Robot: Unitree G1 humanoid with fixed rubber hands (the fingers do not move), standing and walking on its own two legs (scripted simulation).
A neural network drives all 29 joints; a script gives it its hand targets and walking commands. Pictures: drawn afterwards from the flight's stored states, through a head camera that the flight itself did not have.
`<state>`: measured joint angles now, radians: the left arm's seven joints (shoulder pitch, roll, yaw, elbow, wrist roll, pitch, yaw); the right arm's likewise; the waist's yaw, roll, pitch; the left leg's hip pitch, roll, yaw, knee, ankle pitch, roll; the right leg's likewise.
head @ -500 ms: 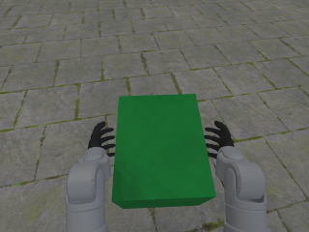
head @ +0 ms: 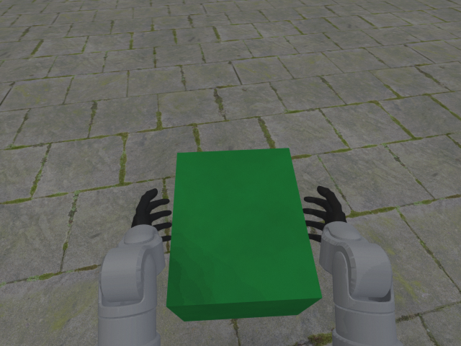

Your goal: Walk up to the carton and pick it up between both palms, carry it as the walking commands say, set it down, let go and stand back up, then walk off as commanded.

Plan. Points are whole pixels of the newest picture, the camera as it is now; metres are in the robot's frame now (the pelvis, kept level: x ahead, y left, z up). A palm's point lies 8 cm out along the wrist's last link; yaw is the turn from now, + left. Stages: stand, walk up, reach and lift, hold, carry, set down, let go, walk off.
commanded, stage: carry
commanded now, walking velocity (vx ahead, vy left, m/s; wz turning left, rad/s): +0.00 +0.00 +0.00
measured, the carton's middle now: (237, 233) +0.32 +0.00 +0.01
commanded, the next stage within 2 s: none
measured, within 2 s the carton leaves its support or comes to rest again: neither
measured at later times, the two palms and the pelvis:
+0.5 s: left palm (147, 251) +0.23 +0.14 +0.10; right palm (347, 249) +0.23 -0.16 +0.10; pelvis -0.03 -0.01 +0.00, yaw +0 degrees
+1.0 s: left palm (157, 257) +0.23 +0.13 +0.08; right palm (353, 256) +0.23 -0.17 +0.09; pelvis -0.05 -0.02 +0.00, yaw -1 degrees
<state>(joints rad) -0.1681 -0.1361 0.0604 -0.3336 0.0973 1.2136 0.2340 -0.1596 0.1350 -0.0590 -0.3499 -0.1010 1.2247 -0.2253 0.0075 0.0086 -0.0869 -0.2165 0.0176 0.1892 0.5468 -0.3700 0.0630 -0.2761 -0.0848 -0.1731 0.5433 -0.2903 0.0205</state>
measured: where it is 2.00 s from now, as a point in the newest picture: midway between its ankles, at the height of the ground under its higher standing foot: outside the picture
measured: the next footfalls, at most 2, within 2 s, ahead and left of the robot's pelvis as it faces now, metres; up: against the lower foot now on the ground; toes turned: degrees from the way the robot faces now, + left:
none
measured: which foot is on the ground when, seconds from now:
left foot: down 0.00-1.00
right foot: down 0.00-1.00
